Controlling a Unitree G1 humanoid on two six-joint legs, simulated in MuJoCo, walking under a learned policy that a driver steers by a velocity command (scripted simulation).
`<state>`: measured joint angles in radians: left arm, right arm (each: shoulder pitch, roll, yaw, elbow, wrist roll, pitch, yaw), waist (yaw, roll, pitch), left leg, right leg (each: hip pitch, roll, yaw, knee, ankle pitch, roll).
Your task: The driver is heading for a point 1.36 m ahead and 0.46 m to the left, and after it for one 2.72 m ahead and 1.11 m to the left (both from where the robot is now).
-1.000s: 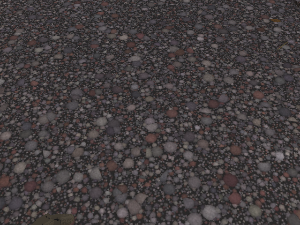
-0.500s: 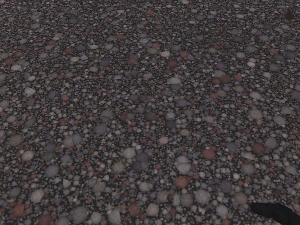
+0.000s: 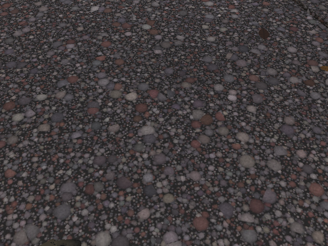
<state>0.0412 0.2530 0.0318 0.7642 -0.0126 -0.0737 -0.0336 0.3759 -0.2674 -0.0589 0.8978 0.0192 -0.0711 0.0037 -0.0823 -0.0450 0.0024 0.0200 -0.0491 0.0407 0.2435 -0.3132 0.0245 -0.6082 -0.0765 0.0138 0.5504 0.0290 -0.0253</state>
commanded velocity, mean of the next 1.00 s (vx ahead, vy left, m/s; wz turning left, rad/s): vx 0.50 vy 0.00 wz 0.43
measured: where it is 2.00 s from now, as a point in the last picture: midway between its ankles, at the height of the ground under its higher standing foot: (77, 130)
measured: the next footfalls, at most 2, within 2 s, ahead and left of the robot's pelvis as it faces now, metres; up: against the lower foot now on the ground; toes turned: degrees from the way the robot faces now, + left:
right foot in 0.06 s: +0.21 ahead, -0.13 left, +0.00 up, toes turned -2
left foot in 0.62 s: +0.48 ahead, +0.14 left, +0.00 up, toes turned +18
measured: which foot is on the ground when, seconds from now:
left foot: down 0.00-0.06, up 0.08-0.60, down 0.62-1.00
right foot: up 0.00-0.04, down 0.06-0.60, up 0.62-1.00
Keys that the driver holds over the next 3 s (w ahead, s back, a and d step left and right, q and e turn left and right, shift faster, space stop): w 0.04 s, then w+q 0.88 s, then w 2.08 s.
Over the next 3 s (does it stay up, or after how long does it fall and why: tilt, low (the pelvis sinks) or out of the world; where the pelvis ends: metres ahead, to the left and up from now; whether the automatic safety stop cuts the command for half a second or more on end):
stays up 1.47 0.67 0.01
